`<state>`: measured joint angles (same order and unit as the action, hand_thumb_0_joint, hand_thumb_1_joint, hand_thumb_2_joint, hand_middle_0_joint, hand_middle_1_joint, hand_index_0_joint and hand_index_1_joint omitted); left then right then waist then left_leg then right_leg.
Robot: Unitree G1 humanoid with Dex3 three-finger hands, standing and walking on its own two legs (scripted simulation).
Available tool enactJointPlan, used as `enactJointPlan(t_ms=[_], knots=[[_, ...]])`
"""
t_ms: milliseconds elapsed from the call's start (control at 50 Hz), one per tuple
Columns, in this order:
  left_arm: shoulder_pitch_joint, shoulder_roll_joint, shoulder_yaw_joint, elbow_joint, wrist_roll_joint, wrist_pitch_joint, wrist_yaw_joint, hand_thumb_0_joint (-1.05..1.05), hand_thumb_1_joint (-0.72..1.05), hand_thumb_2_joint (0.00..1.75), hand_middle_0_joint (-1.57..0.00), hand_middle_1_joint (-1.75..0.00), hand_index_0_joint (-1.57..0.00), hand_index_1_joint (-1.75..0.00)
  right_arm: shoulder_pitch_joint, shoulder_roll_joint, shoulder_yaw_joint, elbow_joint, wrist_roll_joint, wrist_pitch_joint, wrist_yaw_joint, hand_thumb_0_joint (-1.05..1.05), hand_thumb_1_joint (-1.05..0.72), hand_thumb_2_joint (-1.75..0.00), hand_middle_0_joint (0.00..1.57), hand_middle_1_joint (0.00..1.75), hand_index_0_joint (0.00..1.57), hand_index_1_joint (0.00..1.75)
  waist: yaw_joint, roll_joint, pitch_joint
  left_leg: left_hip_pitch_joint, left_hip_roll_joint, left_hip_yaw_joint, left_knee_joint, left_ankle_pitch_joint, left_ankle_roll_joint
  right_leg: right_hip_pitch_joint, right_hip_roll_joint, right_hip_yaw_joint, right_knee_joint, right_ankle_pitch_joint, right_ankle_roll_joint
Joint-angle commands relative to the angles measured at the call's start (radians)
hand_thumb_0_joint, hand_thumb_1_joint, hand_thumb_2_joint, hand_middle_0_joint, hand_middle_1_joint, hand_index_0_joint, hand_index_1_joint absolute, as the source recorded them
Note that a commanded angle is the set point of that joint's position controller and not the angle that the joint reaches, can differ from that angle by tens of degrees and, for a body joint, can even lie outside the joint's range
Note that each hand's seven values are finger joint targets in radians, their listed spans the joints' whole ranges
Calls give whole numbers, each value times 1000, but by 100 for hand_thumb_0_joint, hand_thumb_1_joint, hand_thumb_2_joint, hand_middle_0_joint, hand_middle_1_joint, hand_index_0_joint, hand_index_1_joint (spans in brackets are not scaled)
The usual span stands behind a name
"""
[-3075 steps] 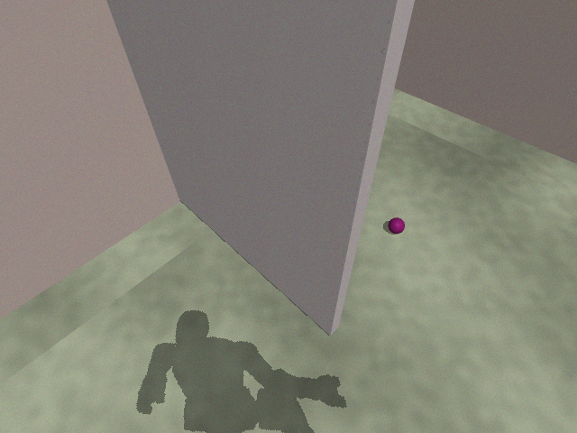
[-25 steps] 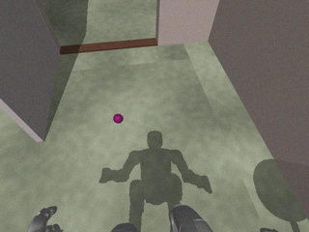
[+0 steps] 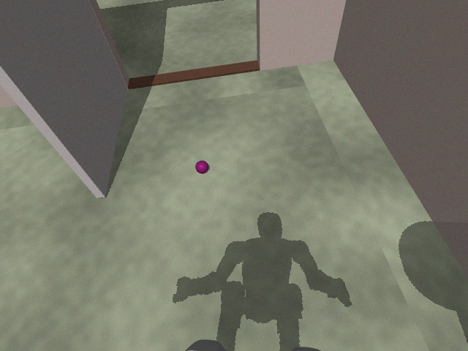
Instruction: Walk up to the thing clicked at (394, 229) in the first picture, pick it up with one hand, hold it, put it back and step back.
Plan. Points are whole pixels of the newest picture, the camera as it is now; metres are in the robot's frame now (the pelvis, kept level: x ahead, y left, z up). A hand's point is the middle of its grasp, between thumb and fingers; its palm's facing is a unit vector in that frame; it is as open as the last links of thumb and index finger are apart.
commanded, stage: step back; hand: left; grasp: from above
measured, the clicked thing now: (201, 167) +1.06 +0.28 -0.73
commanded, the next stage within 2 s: stand in 0.96 s
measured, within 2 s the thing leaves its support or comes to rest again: neither
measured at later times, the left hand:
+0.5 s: hand out of the picture +0.02 +0.27 -0.14, palm faces +0.07 -0.93 -0.37, open 7.4 cm
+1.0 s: hand out of the picture +0.12 +0.29 -0.13, palm faces +0.01 -0.94 -0.35, open 7.4 cm
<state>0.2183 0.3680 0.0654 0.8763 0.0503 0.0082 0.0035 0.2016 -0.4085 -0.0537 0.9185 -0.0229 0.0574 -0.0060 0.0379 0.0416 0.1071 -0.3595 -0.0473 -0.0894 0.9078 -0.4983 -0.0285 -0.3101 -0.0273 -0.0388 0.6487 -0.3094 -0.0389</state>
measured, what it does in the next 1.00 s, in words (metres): steps on the spot: left foot, then left foot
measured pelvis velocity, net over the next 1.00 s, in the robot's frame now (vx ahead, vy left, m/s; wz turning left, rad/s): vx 0.02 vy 0.04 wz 0.00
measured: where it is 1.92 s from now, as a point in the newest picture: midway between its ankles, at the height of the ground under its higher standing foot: outside the picture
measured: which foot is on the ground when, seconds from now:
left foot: up 0.00-0.04, down 0.06-0.30, up 0.32-0.52, down 0.54-1.00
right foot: down 0.00-1.00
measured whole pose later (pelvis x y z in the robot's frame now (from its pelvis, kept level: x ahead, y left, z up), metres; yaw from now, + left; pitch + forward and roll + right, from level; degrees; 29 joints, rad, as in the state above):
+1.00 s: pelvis +0.02 +0.04 +0.01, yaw +0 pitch -2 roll +0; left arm 0.07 0.36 0.01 1.08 0.01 -0.02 0.00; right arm 0.02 -0.32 -0.02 1.08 -0.01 -0.01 0.01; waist 0.01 0.00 0.06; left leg -0.18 0.03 0.04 0.45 -0.23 -0.01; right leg -0.14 -0.02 0.02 0.44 -0.26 0.03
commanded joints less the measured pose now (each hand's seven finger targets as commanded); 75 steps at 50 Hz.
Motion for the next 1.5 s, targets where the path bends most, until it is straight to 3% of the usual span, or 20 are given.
enactJointPlan(t_ms=[0, 40, 60, 80, 100, 140, 240, 260, 280, 300, 380, 500, 540, 560, 580, 640, 740, 880, 980, 1480], knots=[[-44, 300, 83, -68, -5, -20, 12, 0, 90, 90, -20, -30, -20, -30, -22, -158, -49, -52, -10, -52, 7, 0, -90, -90, 20, 30, 20, 30, -1, -242, -83, 95, 39, 85, -360, -14, 34, 36, -244, 307, -297, -258, -137], [-39, 244, 55, -62, -6, -13, 5, 0, 90, 90, -20, -30, -20, -30, 53, -154, -62, 1, -15, -66, 7, 0, -90, -90, 20, 30, 20, 30, -42, -138, -105, 292, 18, 82, -563, 149, 58, -56, -169, 195, -171, -196, -74], [-14, 190, 39, -62, -10, -14, 1, 0, 90, 90, -20, -30, -20, -30, 67, -202, -76, 4, -25, -74, 4, 0, -90, -90, 20, 30, 20, 30, -43, 12, -123, 401, 146, -147, -611, -21, 102, -217, -103, 131, -54, -213, -23], [-91, 182, 37, -53, -30, -15, 0, 0, 90, 90, -20, -30, -20, -30, -2, -272, -75, -15, -25, -78, 5, 0, -90, -90, 20, 30, 20, 30, -60, 154, -67, 196, 347, -450, -709, -370, 212, -246, 16, 1, 92, -244, 29], [-123, 258, 63, -41, -22, -19, 1, 0, 90, 90, -20, -30, -20, -30, -38, -289, -80, -33, -16, -81, 10, 0, -90, -90, 20, 30, 20, 30, -64, 96, 19, -5, 399, -468, -741, -410, 276, -148, -19, 76, 213, -250, 28], [-65, 205, 47, -17, -36, -28, -15, 0, 90, 90, -20, -30, -20, -30, -113, -192, -43, -39, -21, -97, 5, 0, -90, -90, 20, 30, 20, 30, -14, 36, 16, 66, 282, -260, -673, -141, 211, -129, -17, 89, 166, -146, 19], [42, 191, 54, 67, -18, -55, -5, 0, 90, 90, -20, -30, -20, -30, -98, -162, -38, -23, -10, -65, 17, 0, -90, -90, 20, 30, 20, 30, 11, 62, -57, -68, 173, -58, -465, -106, 114, 254, 51, 15, -219, -14, 14], [47, 240, 68, 64, -7, -63, 4, 0, 90, 90, -20, -30, -20, -30, -79, -125, -28, -35, -4, -63, 17, 0, -90, -90, 20, 30, 20, 30, 13, -60, -43, -193, 107, -10, -328, -92, 77, 303, -50, 217, -294, -147, -29], [77, 318, 81, 69, -5, -67, 7, 0, 90, 90, -20, -30, -20, -30, -95, -111, -25, -40, -6, -60, 11, 0, -90, -90, 20, 30, 20, 30, 32, -192, -26, -244, 9, 34, -118, -107, 57, 210, -259, 548, -461, -490, -113], [19, 352, 88, 44, -3, -70, 6, 0, 90, 90, -20, -30, -20, -30, -84, -163, -45, -24, -15, -58, 4, 0, -90, -90, 20, 30, 20, 30, 21, -147, 40, -186, 48, -30, -3, -81, 42, 46, -372, 653, -503, -612, -190], [-39, 269, 72, 32, -12, -86, 11, 0, 90, 90, -20, -30, -20, -30, -1, -148, -45, 17, -5, -74, 16, 0, -90, -90, 20, 30, 20, 30, -16, -112, -40, -110, 96, -42, -55, 56, 36, 103, -259, 374, -408, -236, -140], [-114, 230, 35, 14, -25, -56, -1, 0, 90, 90, -20, -30, -20, -30, 30, -125, -48, 62, -14, -83, 11, 0, -90, -90, 20, 30, 20, 30, -62, -135, -100, 223, 46, 113, -430, 242, 25, -57, -160, 151, -195, 59, -79], [-75, 155, 8, 17, -40, -48, -2, 0, 90, 90, -20, -30, -20, -30, -5, -177, -54, 51, -26, -94, -2, 0, -90, -90, 20, 30, 20, 30, -45, 26, -143, 240, 219, -123, -548, 268, 76, -75, -63, 79, -53, 115, -10], [-52, 156, 6, 42, -54, -38, -1, 0, 90, 90, -20, -30, -20, -30, -85, -218, -48, 28, -19, -98, -2, 0, -90, -90, 20, 30, 20, 30, -11, 81, -128, 125, 324, -262, -614, 104, 156, -27, 11, 34, -17, -91, 22], [-36, 193, 18, 75, -50, -36, 1, 0, 90, 90, -20, -30, -20, -30, -126, -227, -45, 26, -7, -94, 2, 0, -90, -90, 20, 30, 20, 30, -2, 49, -111, 29, 333, -232, -596, 73, 198, 91, 1, 46, -15, -144, 19], [-53, 202, 12, 98, -43, -51, 4, 0, 90, 90, -20, -30, -20, -30, -163, -175, -22, 42, -5, -91, 2, 0, -90, -90, 20, 30, 20, 30, 2, 56, -116, 64, 220, -65, -517, 315, 94, 161, -38, 92, -169, 126, 2], [-94, 217, 11, 120, -50, -54, 14, 0, 90, 90, -20, -30, -20, -30, -143, -158, -20, 83, 10, -92, -7, 0, -90, -90, 20, 30, 20, 30, -25, 14, -180, 193, 183, 17, -443, 637, 69, 187, -74, 110, -179, 388, 2], [-141, 206, -2, 145, -40, -48, 14, 0, 90, 90, -20, -30, -20, -30, -211, -140, -19, 103, 8, -83, -3, 0, -90, -90, 20, 30, 20, 30, -26, -31, -149, 189, 191, 21, -522, 441, 70, 177, -77, 126, -236, 314, 10], [-156, 182, -18, 165, -48, -49, 10, 0, 90, 90, -20, -30, -20, -30, -202, -149, -12, 126, 14, -97, 2, 0, -90, -90, 20, 30, 20, 30, -32, -20, -196, 299, 197, 15, -544, 669, 58, 212, -90, 115, -269, 403, 30], [-171, 204, -24, 209, -39, -46, 2, 0, 90, 90, -20, -30, -20, -30, -168, -144, 11, 166, 12, -88, 8, 0, -90, -90, 20, 30, 20, 30, -46, -49, -119, 250, 180, 13, -644, 370, 38, 189, -102, 126, -397, 180, 30]])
